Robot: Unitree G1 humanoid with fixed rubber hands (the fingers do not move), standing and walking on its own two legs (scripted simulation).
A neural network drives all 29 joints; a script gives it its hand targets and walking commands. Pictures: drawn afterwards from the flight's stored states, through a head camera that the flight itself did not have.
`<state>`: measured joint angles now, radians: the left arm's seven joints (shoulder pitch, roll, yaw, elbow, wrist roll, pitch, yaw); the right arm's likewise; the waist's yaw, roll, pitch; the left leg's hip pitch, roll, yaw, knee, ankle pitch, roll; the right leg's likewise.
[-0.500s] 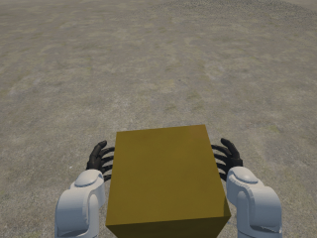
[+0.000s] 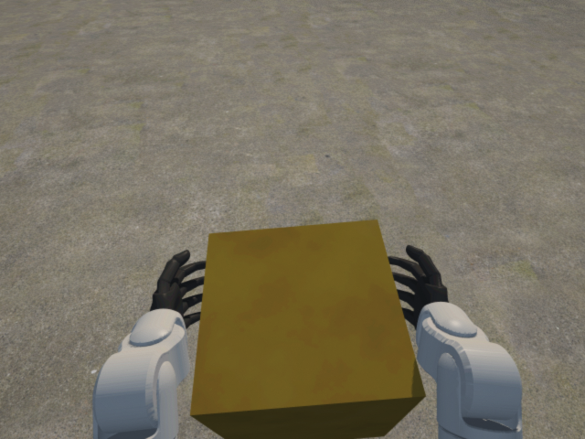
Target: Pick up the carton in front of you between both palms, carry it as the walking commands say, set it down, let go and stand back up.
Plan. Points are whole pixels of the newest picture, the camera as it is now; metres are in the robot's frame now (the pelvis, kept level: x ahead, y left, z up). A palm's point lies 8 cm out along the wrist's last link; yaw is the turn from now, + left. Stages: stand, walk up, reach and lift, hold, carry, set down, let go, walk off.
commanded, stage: carry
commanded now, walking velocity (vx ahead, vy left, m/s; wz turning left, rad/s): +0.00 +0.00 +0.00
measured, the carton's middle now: (302, 342) +0.25 +0.00 +0.02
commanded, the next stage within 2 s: hold in 1.76 s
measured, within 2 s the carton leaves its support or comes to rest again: neither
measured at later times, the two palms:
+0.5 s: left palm (189, 232) +0.38 +0.16 +0.09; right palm (391, 225) +0.39 -0.14 +0.10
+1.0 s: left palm (181, 248) +0.37 +0.17 +0.08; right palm (384, 241) +0.38 -0.13 +0.08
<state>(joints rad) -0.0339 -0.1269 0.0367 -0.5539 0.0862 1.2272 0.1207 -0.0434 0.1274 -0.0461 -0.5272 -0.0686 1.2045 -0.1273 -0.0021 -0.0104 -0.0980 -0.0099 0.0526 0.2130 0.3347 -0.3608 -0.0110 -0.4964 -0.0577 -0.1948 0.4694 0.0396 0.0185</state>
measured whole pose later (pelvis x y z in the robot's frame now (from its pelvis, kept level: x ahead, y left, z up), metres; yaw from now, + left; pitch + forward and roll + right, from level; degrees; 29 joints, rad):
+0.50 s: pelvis +0.14 +0.00 +0.00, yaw +1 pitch +4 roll -1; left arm -0.08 -0.13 0.06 -0.43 0.09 1.23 0.12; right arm -0.09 0.13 -0.07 -0.42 -0.09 1.23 -0.13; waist 0.00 0.01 -0.15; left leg -0.16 0.06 0.11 0.50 -0.40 -0.02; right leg -0.33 -0.06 -0.22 0.54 -0.27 -0.03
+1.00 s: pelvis +0.12 +0.01 +0.00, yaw +2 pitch +2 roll +0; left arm -0.08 -0.13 0.05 -0.31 0.13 1.18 0.09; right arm -0.09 0.13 -0.07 -0.31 -0.13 1.17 -0.10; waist 0.00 0.01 -0.13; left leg -0.14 0.04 0.11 0.50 -0.39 0.00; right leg -0.31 -0.08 -0.22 0.54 -0.25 -0.02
